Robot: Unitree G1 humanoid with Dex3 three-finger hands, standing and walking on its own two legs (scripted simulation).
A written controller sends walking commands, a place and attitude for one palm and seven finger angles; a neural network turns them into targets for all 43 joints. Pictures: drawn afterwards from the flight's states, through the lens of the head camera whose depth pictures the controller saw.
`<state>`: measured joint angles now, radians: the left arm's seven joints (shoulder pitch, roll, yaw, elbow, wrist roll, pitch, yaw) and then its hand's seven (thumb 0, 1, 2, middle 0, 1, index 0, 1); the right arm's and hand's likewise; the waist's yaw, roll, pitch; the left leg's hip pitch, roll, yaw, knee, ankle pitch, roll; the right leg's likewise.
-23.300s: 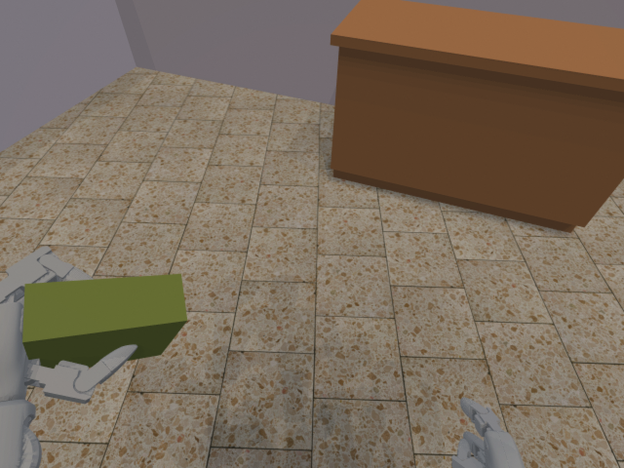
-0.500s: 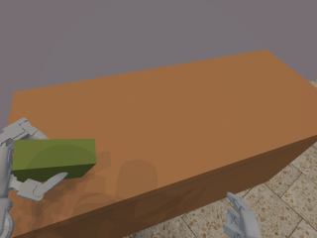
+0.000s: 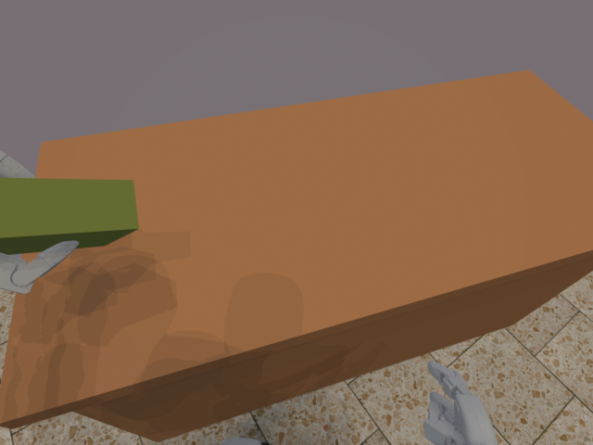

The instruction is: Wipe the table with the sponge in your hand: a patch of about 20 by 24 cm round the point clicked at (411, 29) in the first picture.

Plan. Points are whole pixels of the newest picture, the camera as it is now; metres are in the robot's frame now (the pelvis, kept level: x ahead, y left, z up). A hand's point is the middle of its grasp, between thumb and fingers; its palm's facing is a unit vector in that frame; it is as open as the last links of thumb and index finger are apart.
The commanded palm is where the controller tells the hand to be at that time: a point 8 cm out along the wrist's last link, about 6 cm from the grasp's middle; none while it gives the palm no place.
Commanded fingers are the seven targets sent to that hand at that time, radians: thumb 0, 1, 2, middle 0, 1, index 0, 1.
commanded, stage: look again from close up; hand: left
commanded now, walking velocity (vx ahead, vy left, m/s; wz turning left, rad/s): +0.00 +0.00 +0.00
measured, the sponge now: (74, 219) +0.28 +0.27 +0.18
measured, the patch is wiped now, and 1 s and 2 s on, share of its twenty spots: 0.00 0.00 0.00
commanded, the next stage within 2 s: come to a stop and stand still in 0.18 s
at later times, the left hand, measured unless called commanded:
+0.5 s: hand (47, 245) +0.24 +0.27 +0.18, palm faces +0.40 -0.83 -0.39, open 9.1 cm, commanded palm +0.17 +0.29 +0.18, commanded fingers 0.00 0.10 1.30 -1.20 -1.60 -1.20 -1.60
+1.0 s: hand (70, 264) +0.24 +0.26 +0.16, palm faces +0.36 -0.86 -0.36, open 9.1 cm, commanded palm +0.18 +0.29 +0.18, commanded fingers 0.00 0.10 1.30 -1.20 -1.60 -1.20 -1.60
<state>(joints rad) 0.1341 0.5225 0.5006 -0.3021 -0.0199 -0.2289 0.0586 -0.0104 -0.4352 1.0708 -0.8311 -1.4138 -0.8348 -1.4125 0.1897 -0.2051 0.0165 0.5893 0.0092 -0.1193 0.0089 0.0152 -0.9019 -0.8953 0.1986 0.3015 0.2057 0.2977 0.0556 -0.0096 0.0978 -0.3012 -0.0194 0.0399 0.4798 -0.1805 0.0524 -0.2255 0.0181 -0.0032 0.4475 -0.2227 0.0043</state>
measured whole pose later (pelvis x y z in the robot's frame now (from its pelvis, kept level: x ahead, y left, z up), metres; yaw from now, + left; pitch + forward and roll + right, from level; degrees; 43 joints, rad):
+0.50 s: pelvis +0.01 +0.02 +0.00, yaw -1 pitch +0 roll -1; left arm 0.32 0.39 0.42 -0.41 -0.05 -0.28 0.07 -0.01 -0.43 1.07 -0.82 -1.42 -0.83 -1.42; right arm 0.21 -0.20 0.01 0.58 0.01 -0.19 0.02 0.02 -0.90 -0.90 0.20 0.30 0.21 0.30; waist 0.02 -0.02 0.05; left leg -0.29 -0.04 0.07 0.48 -0.20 0.07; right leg -0.23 0.00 0.03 0.46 -0.24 0.02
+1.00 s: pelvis +0.02 +0.01 +0.00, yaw +1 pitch +0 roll -1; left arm 0.41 0.37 0.34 -0.44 -0.04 -0.25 0.09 -0.01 -0.43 1.07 -0.83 -1.42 -0.83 -1.42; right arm 0.18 -0.19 0.03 0.57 0.01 -0.15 -0.03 0.02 -0.90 -0.90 0.20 0.30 0.21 0.30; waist 0.02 -0.03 0.04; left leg -0.26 -0.04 0.04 0.44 -0.19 0.07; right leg -0.17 0.00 -0.01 0.38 -0.22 0.02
